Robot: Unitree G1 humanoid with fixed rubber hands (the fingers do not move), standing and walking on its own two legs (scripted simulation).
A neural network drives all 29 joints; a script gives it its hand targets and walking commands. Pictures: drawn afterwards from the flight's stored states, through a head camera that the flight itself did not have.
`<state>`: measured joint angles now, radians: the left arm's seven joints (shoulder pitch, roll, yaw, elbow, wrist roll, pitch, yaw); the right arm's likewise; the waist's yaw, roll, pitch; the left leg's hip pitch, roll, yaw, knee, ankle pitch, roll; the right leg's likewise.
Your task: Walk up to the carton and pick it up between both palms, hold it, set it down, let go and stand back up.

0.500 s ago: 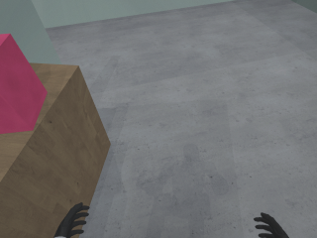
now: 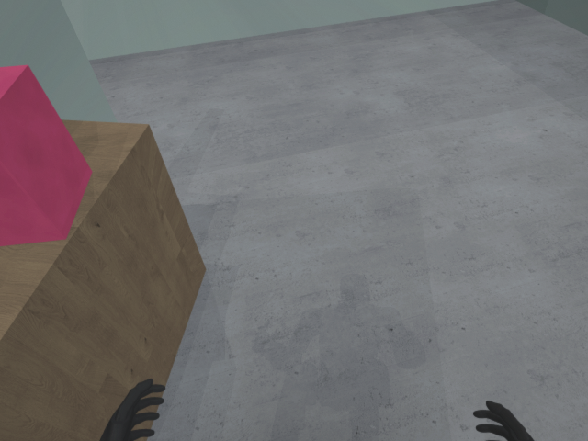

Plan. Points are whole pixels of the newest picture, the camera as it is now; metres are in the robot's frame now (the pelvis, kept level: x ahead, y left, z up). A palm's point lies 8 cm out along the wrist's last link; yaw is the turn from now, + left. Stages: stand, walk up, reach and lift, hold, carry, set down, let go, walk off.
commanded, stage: stand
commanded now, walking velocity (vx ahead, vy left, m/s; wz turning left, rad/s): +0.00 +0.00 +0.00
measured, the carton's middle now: out of the picture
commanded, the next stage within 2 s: walk up in 0.26 s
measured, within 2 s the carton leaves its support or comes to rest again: neither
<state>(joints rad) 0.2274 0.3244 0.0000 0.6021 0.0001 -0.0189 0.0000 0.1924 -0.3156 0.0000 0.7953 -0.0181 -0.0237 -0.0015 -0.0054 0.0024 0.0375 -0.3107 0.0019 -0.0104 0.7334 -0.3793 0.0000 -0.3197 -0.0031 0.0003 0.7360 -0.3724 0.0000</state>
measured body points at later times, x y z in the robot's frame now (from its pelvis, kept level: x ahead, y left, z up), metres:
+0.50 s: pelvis -0.01 +0.00 +0.00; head -0.01 +0.00 +0.45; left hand +0.13 +0.28 -0.08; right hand +0.10 -0.28 -0.11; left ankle +0.01 +0.12 -0.71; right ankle +0.02 -0.12 -0.71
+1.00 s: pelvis +0.03 +0.09 +0.00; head +0.03 +0.14 +0.44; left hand +0.07 +0.43 -0.10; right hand +0.19 -0.19 -0.08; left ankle +0.02 +0.17 -0.71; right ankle +0.07 -0.04 -0.66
